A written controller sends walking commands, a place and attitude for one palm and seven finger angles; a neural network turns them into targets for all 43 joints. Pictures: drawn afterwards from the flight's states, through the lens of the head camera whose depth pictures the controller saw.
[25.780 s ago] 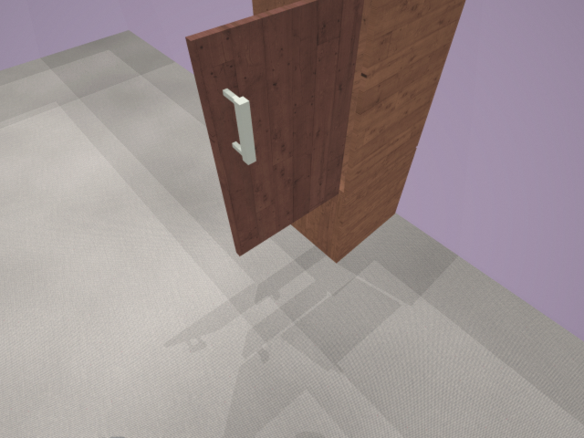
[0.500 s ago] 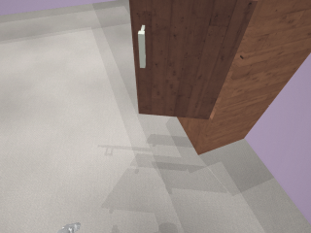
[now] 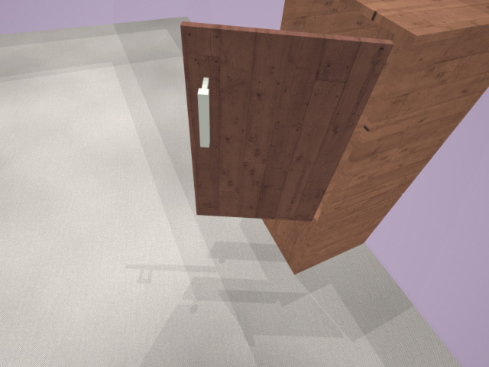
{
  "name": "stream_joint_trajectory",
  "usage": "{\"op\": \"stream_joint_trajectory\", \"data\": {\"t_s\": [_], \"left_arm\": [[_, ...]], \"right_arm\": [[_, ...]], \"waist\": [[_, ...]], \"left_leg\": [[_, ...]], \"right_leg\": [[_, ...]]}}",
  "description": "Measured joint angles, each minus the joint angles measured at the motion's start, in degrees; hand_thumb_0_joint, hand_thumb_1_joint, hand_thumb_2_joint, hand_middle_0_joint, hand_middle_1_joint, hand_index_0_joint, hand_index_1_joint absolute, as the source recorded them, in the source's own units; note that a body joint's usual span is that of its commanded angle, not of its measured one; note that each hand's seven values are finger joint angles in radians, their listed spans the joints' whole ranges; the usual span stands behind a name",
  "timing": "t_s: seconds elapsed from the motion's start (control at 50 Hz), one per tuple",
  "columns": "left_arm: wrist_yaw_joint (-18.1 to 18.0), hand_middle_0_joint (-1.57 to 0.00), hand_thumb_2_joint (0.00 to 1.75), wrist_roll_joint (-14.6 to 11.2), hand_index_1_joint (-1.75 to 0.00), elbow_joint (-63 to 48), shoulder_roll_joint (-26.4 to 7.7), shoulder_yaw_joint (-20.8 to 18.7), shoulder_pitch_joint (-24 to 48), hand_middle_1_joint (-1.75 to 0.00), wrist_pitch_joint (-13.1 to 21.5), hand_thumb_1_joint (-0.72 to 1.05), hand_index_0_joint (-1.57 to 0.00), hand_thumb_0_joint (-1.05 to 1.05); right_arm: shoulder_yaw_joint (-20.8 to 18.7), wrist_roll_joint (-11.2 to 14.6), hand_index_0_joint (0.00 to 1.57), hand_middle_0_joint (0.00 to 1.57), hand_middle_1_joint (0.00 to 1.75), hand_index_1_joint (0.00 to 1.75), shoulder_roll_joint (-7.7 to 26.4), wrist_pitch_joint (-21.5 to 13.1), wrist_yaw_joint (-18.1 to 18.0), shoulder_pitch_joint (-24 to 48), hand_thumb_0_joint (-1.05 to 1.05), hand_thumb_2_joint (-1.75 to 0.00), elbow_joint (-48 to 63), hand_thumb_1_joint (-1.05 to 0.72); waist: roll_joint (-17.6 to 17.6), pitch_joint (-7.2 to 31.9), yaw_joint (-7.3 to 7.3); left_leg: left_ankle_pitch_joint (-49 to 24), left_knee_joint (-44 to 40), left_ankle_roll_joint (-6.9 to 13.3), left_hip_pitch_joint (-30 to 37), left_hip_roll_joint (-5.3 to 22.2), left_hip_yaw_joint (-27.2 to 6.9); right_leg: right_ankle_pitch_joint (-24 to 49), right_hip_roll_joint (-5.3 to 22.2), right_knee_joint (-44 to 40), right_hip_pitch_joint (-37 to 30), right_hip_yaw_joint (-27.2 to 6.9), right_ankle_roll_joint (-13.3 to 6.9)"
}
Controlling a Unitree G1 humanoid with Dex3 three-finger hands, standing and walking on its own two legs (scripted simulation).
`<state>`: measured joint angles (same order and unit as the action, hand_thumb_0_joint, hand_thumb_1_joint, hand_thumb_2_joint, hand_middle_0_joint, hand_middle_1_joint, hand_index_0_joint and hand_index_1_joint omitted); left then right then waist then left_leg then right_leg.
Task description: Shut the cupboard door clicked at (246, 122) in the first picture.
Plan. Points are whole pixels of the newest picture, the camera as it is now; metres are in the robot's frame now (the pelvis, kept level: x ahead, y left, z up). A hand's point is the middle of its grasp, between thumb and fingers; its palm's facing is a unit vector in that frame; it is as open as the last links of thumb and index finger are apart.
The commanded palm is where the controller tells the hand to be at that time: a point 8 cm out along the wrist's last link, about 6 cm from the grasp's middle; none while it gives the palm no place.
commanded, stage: take the last steps up to it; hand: left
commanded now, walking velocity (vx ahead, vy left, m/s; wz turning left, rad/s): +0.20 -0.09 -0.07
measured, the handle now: (205, 113) +0.58 +0.11 +0.09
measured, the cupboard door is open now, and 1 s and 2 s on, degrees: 64 64 64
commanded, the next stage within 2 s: come to a stop and stand still in 0.16 s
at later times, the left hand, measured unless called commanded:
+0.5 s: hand (178, 343) +0.19 +0.12 -0.17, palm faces +0.00 -0.98 -0.22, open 7.2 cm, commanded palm none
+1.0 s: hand out of the picture +0.14 +0.22 -0.18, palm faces -0.01 -0.98 -0.20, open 7.4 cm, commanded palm none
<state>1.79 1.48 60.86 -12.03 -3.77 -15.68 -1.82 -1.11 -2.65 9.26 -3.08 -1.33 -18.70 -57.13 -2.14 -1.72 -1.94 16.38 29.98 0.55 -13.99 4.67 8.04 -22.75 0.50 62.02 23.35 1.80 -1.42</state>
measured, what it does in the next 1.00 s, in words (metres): walks ahead: right foot, then left foot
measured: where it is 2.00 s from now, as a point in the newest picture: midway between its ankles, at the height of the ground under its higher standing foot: outside the picture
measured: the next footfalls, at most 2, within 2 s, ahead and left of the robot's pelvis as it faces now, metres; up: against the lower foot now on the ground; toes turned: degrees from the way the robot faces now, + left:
right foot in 0.24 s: +0.18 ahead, -0.16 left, +0.00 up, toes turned -7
left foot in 0.68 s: +0.20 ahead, +0.07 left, +0.00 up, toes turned +2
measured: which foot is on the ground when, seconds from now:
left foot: down 0.00-0.24, up 0.26-0.66, down 0.68-1.00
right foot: up 0.00-0.22, down 0.24-0.68, up 0.70-1.00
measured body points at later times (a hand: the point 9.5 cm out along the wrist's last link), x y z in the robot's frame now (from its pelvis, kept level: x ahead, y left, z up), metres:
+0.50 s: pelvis +0.13 -0.06 +0.00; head +0.17 -0.06 +0.45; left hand +0.19 +0.17 -0.15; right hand +0.16 -0.29 -0.16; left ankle +0.12 +0.06 -0.70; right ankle +0.14 -0.16 -0.74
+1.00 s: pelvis +0.10 +0.01 +0.01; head +0.13 +0.06 +0.46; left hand +0.14 +0.27 -0.17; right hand +0.15 -0.24 -0.11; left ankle +0.16 +0.07 -0.74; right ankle +0.02 -0.19 -0.63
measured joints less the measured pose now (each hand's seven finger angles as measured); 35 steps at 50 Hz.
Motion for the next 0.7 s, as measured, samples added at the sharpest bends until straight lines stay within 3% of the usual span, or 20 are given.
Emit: {"op": "stream_joint_trajectory", "data": {"t_s": [0.1,0.2,0.24,0.28,0.32,0.36,0.48,0.62,0.66,0.68,0.7], "left_arm": [[0.06,-0.2,0.9,-0.41,-0.3,-2.34,0.11,0.01,3.58,-0.3,0.75,0.91,-0.19,0.0],[0.09,-0.2,0.9,-0.32,-0.3,-3.23,0.64,0.18,5.85,-0.3,1.12,0.91,-0.19,0.0],[0.12,-0.2,0.9,-0.22,-0.3,-3.57,0.42,0.24,5.66,-0.3,1.81,0.91,-0.19,0.0],[-0.53,-0.2,0.9,-0.13,-0.3,-3.11,1.33,0.21,6.2,-0.3,3.0,0.91,-0.19,0.0],[-1.22,-0.2,0.9,-0.35,-0.3,-2.84,2.54,0.79,6.36,-0.3,3.55,0.91,-0.19,0.0],[-2.01,-0.2,0.9,-0.4,-0.3,-2.27,3.39,1.38,6.06,-0.3,3.66,0.91,-0.19,0.0],[-3.51,-0.2,0.9,-0.27,-0.3,-1.76,3.03,1.43,5.91,-0.3,2.61,0.94,-0.2,-0.01],[-3.9,-0.2,0.9,0.02,-0.3,-2.83,2.36,0.62,5.91,-0.3,0.95,0.92,-0.2,0.0],[-3.95,-0.2,0.9,-0.07,-0.3,-3.14,1.55,0.37,5.66,-0.3,0.49,0.91,-0.2,0.0],[-3.99,-0.2,0.9,-0.21,-0.3,-3.38,1.26,0.34,5.29,-0.3,0.2,0.91,-0.2,0.0],[-4.05,-0.2,0.9,-0.44,-0.3,-3.39,0.82,0.3,5.4,-0.3,-0.2,0.91,-0.2,0.0]], "right_arm": [[0.26,0.28,0.2,0.2,0.3,0.3,-0.81,0.5,-0.05,-2.41,0.0,-0.89,-2.71,-0.91],[-0.59,0.45,0.2,0.21,0.3,0.3,-0.83,1.9,0.37,-3.57,0.0,-0.89,-4.5,-0.91],[-0.89,0.69,0.2,0.21,0.3,0.3,-0.86,2.43,0.59,-4.43,0.0,-0.89,-5.03,-0.91],[-1.15,1.18,0.2,0.21,0.3,0.3,-0.15,3.35,0.8,-3.44,0.0,-0.89,-5.82,-0.91],[-1.4,1.47,0.2,0.2,0.3,0.3,0.52,4.2,0.65,-1.45,0.0,-0.89,-5.81,-0.91],[-1.33,1.79,0.2,0.2,0.3,0.3,0.75,4.24,0.25,0.79,0.0,-0.89,-5.28,-0.91],[-1.27,2.41,0.2,0.2,0.3,0.3,0.85,4.97,-0.1,6.86,0.0,-0.89,-2.23,-0.91],[-1.98,2.24,0.2,0.2,0.3,0.3,1.69,6.26,0.34,12.28,0.0,-0.89,0.97,-0.91],[-1.94,2.2,0.2,0.2,0.3,0.3,1.62,5.87,0.55,12.82,0.0,-0.89,1.74,-0.91],[-1.79,2.08,0.2,0.2,0.3,0.3,1.85,5.46,0.69,12.61,0.0,-0.89,2.19,-0.91],[-1.76,1.83,0.2,0.2,0.3,0.3,1.76,5.01,0.66,12.48,0.0,-0.89,2.31,-0.91]], "waist": [[1.37,-1.31,0.24],[2.74,-2.06,-0.88],[2.46,-1.54,-0.97],[4.02,-1.91,-0.47],[5.03,-2.58,-0.32],[4.63,-2.85,0.05],[3.05,-2.94,1.43],[1.98,-4.04,2.87],[1.18,-4.11,2.87],[1.42,-3.8,2.77],[1.05,-3.77,2.65]], "left_leg": [[-1.58,-7.25,-0.91,5.93,0.54,0.61],[2.25,-5.53,-3.01,8.88,1.71,1.37],[5.76,-1.59,-3.93,8.9,2.06,1.54],[11.81,7.95,-2.14,5.57,3.11,-0.82],[14.61,18.72,-1.08,0.54,1.75,-4.1],[13.54,23.15,-1.14,-3.17,0.09,-4.92],[10.64,19.16,-2.52,-8.05,-3.08,-5.62],[8.76,16.86,-2.97,-9.28,-4.98,-6.38],[2.71,9.52,-2.74,-6.6,-4.56,-6.4],[-2.88,5.0,-1.95,-4.78,-3.68,-6.5],[-3.19,4.64,-0.15,-4.69,-3.9,-6.31]], "right_leg": [[5.87,2.37,-10.78,3.9,0.84,1.24],[9.88,2.67,-24.87,0.98,2.37,1.31],[11.35,2.24,-30.61,-2.54,2.59,0.8],[9.99,0.9,-28.48,-2.41,3.12,-0.06],[9.14,0.25,-29.05,-3.78,3.85,-0.56],[10.28,0.04,-32.21,-5.74,3.68,-0.56],[11.45,0.0,-37.01,-8.84,3.29,-0.66],[10.03,1.38,-35.48,-9.57,3.69,1.12],[8.86,2.0,-33.29,-8.89,3.79,2.06],[7.89,1.87,-31.54,-8.25,4.07,2.61],[4.85,2.17,-28.81,-7.25,3.98,2.91]]}}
